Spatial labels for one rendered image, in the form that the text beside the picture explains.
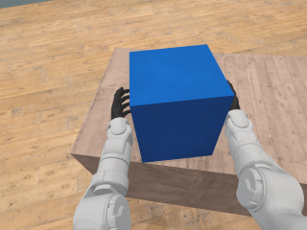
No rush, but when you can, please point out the robot left hand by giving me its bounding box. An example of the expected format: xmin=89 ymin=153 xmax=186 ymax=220
xmin=110 ymin=86 xmax=131 ymax=120

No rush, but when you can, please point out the robot right forearm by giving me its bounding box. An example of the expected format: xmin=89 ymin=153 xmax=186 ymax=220
xmin=224 ymin=109 xmax=304 ymax=210

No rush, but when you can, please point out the robot right upper arm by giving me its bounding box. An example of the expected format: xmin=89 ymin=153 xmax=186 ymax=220
xmin=236 ymin=167 xmax=307 ymax=230

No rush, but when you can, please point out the robot left upper arm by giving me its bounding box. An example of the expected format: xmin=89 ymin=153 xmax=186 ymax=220
xmin=73 ymin=193 xmax=131 ymax=230

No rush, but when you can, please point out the pedestal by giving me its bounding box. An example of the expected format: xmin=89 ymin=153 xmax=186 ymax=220
xmin=70 ymin=47 xmax=307 ymax=217

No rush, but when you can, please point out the carton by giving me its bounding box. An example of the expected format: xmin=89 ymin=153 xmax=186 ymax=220
xmin=130 ymin=44 xmax=235 ymax=163

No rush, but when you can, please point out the robot right hand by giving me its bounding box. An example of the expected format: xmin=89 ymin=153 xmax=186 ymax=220
xmin=226 ymin=80 xmax=241 ymax=111

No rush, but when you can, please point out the robot left forearm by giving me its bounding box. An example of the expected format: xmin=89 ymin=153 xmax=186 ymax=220
xmin=73 ymin=117 xmax=134 ymax=228

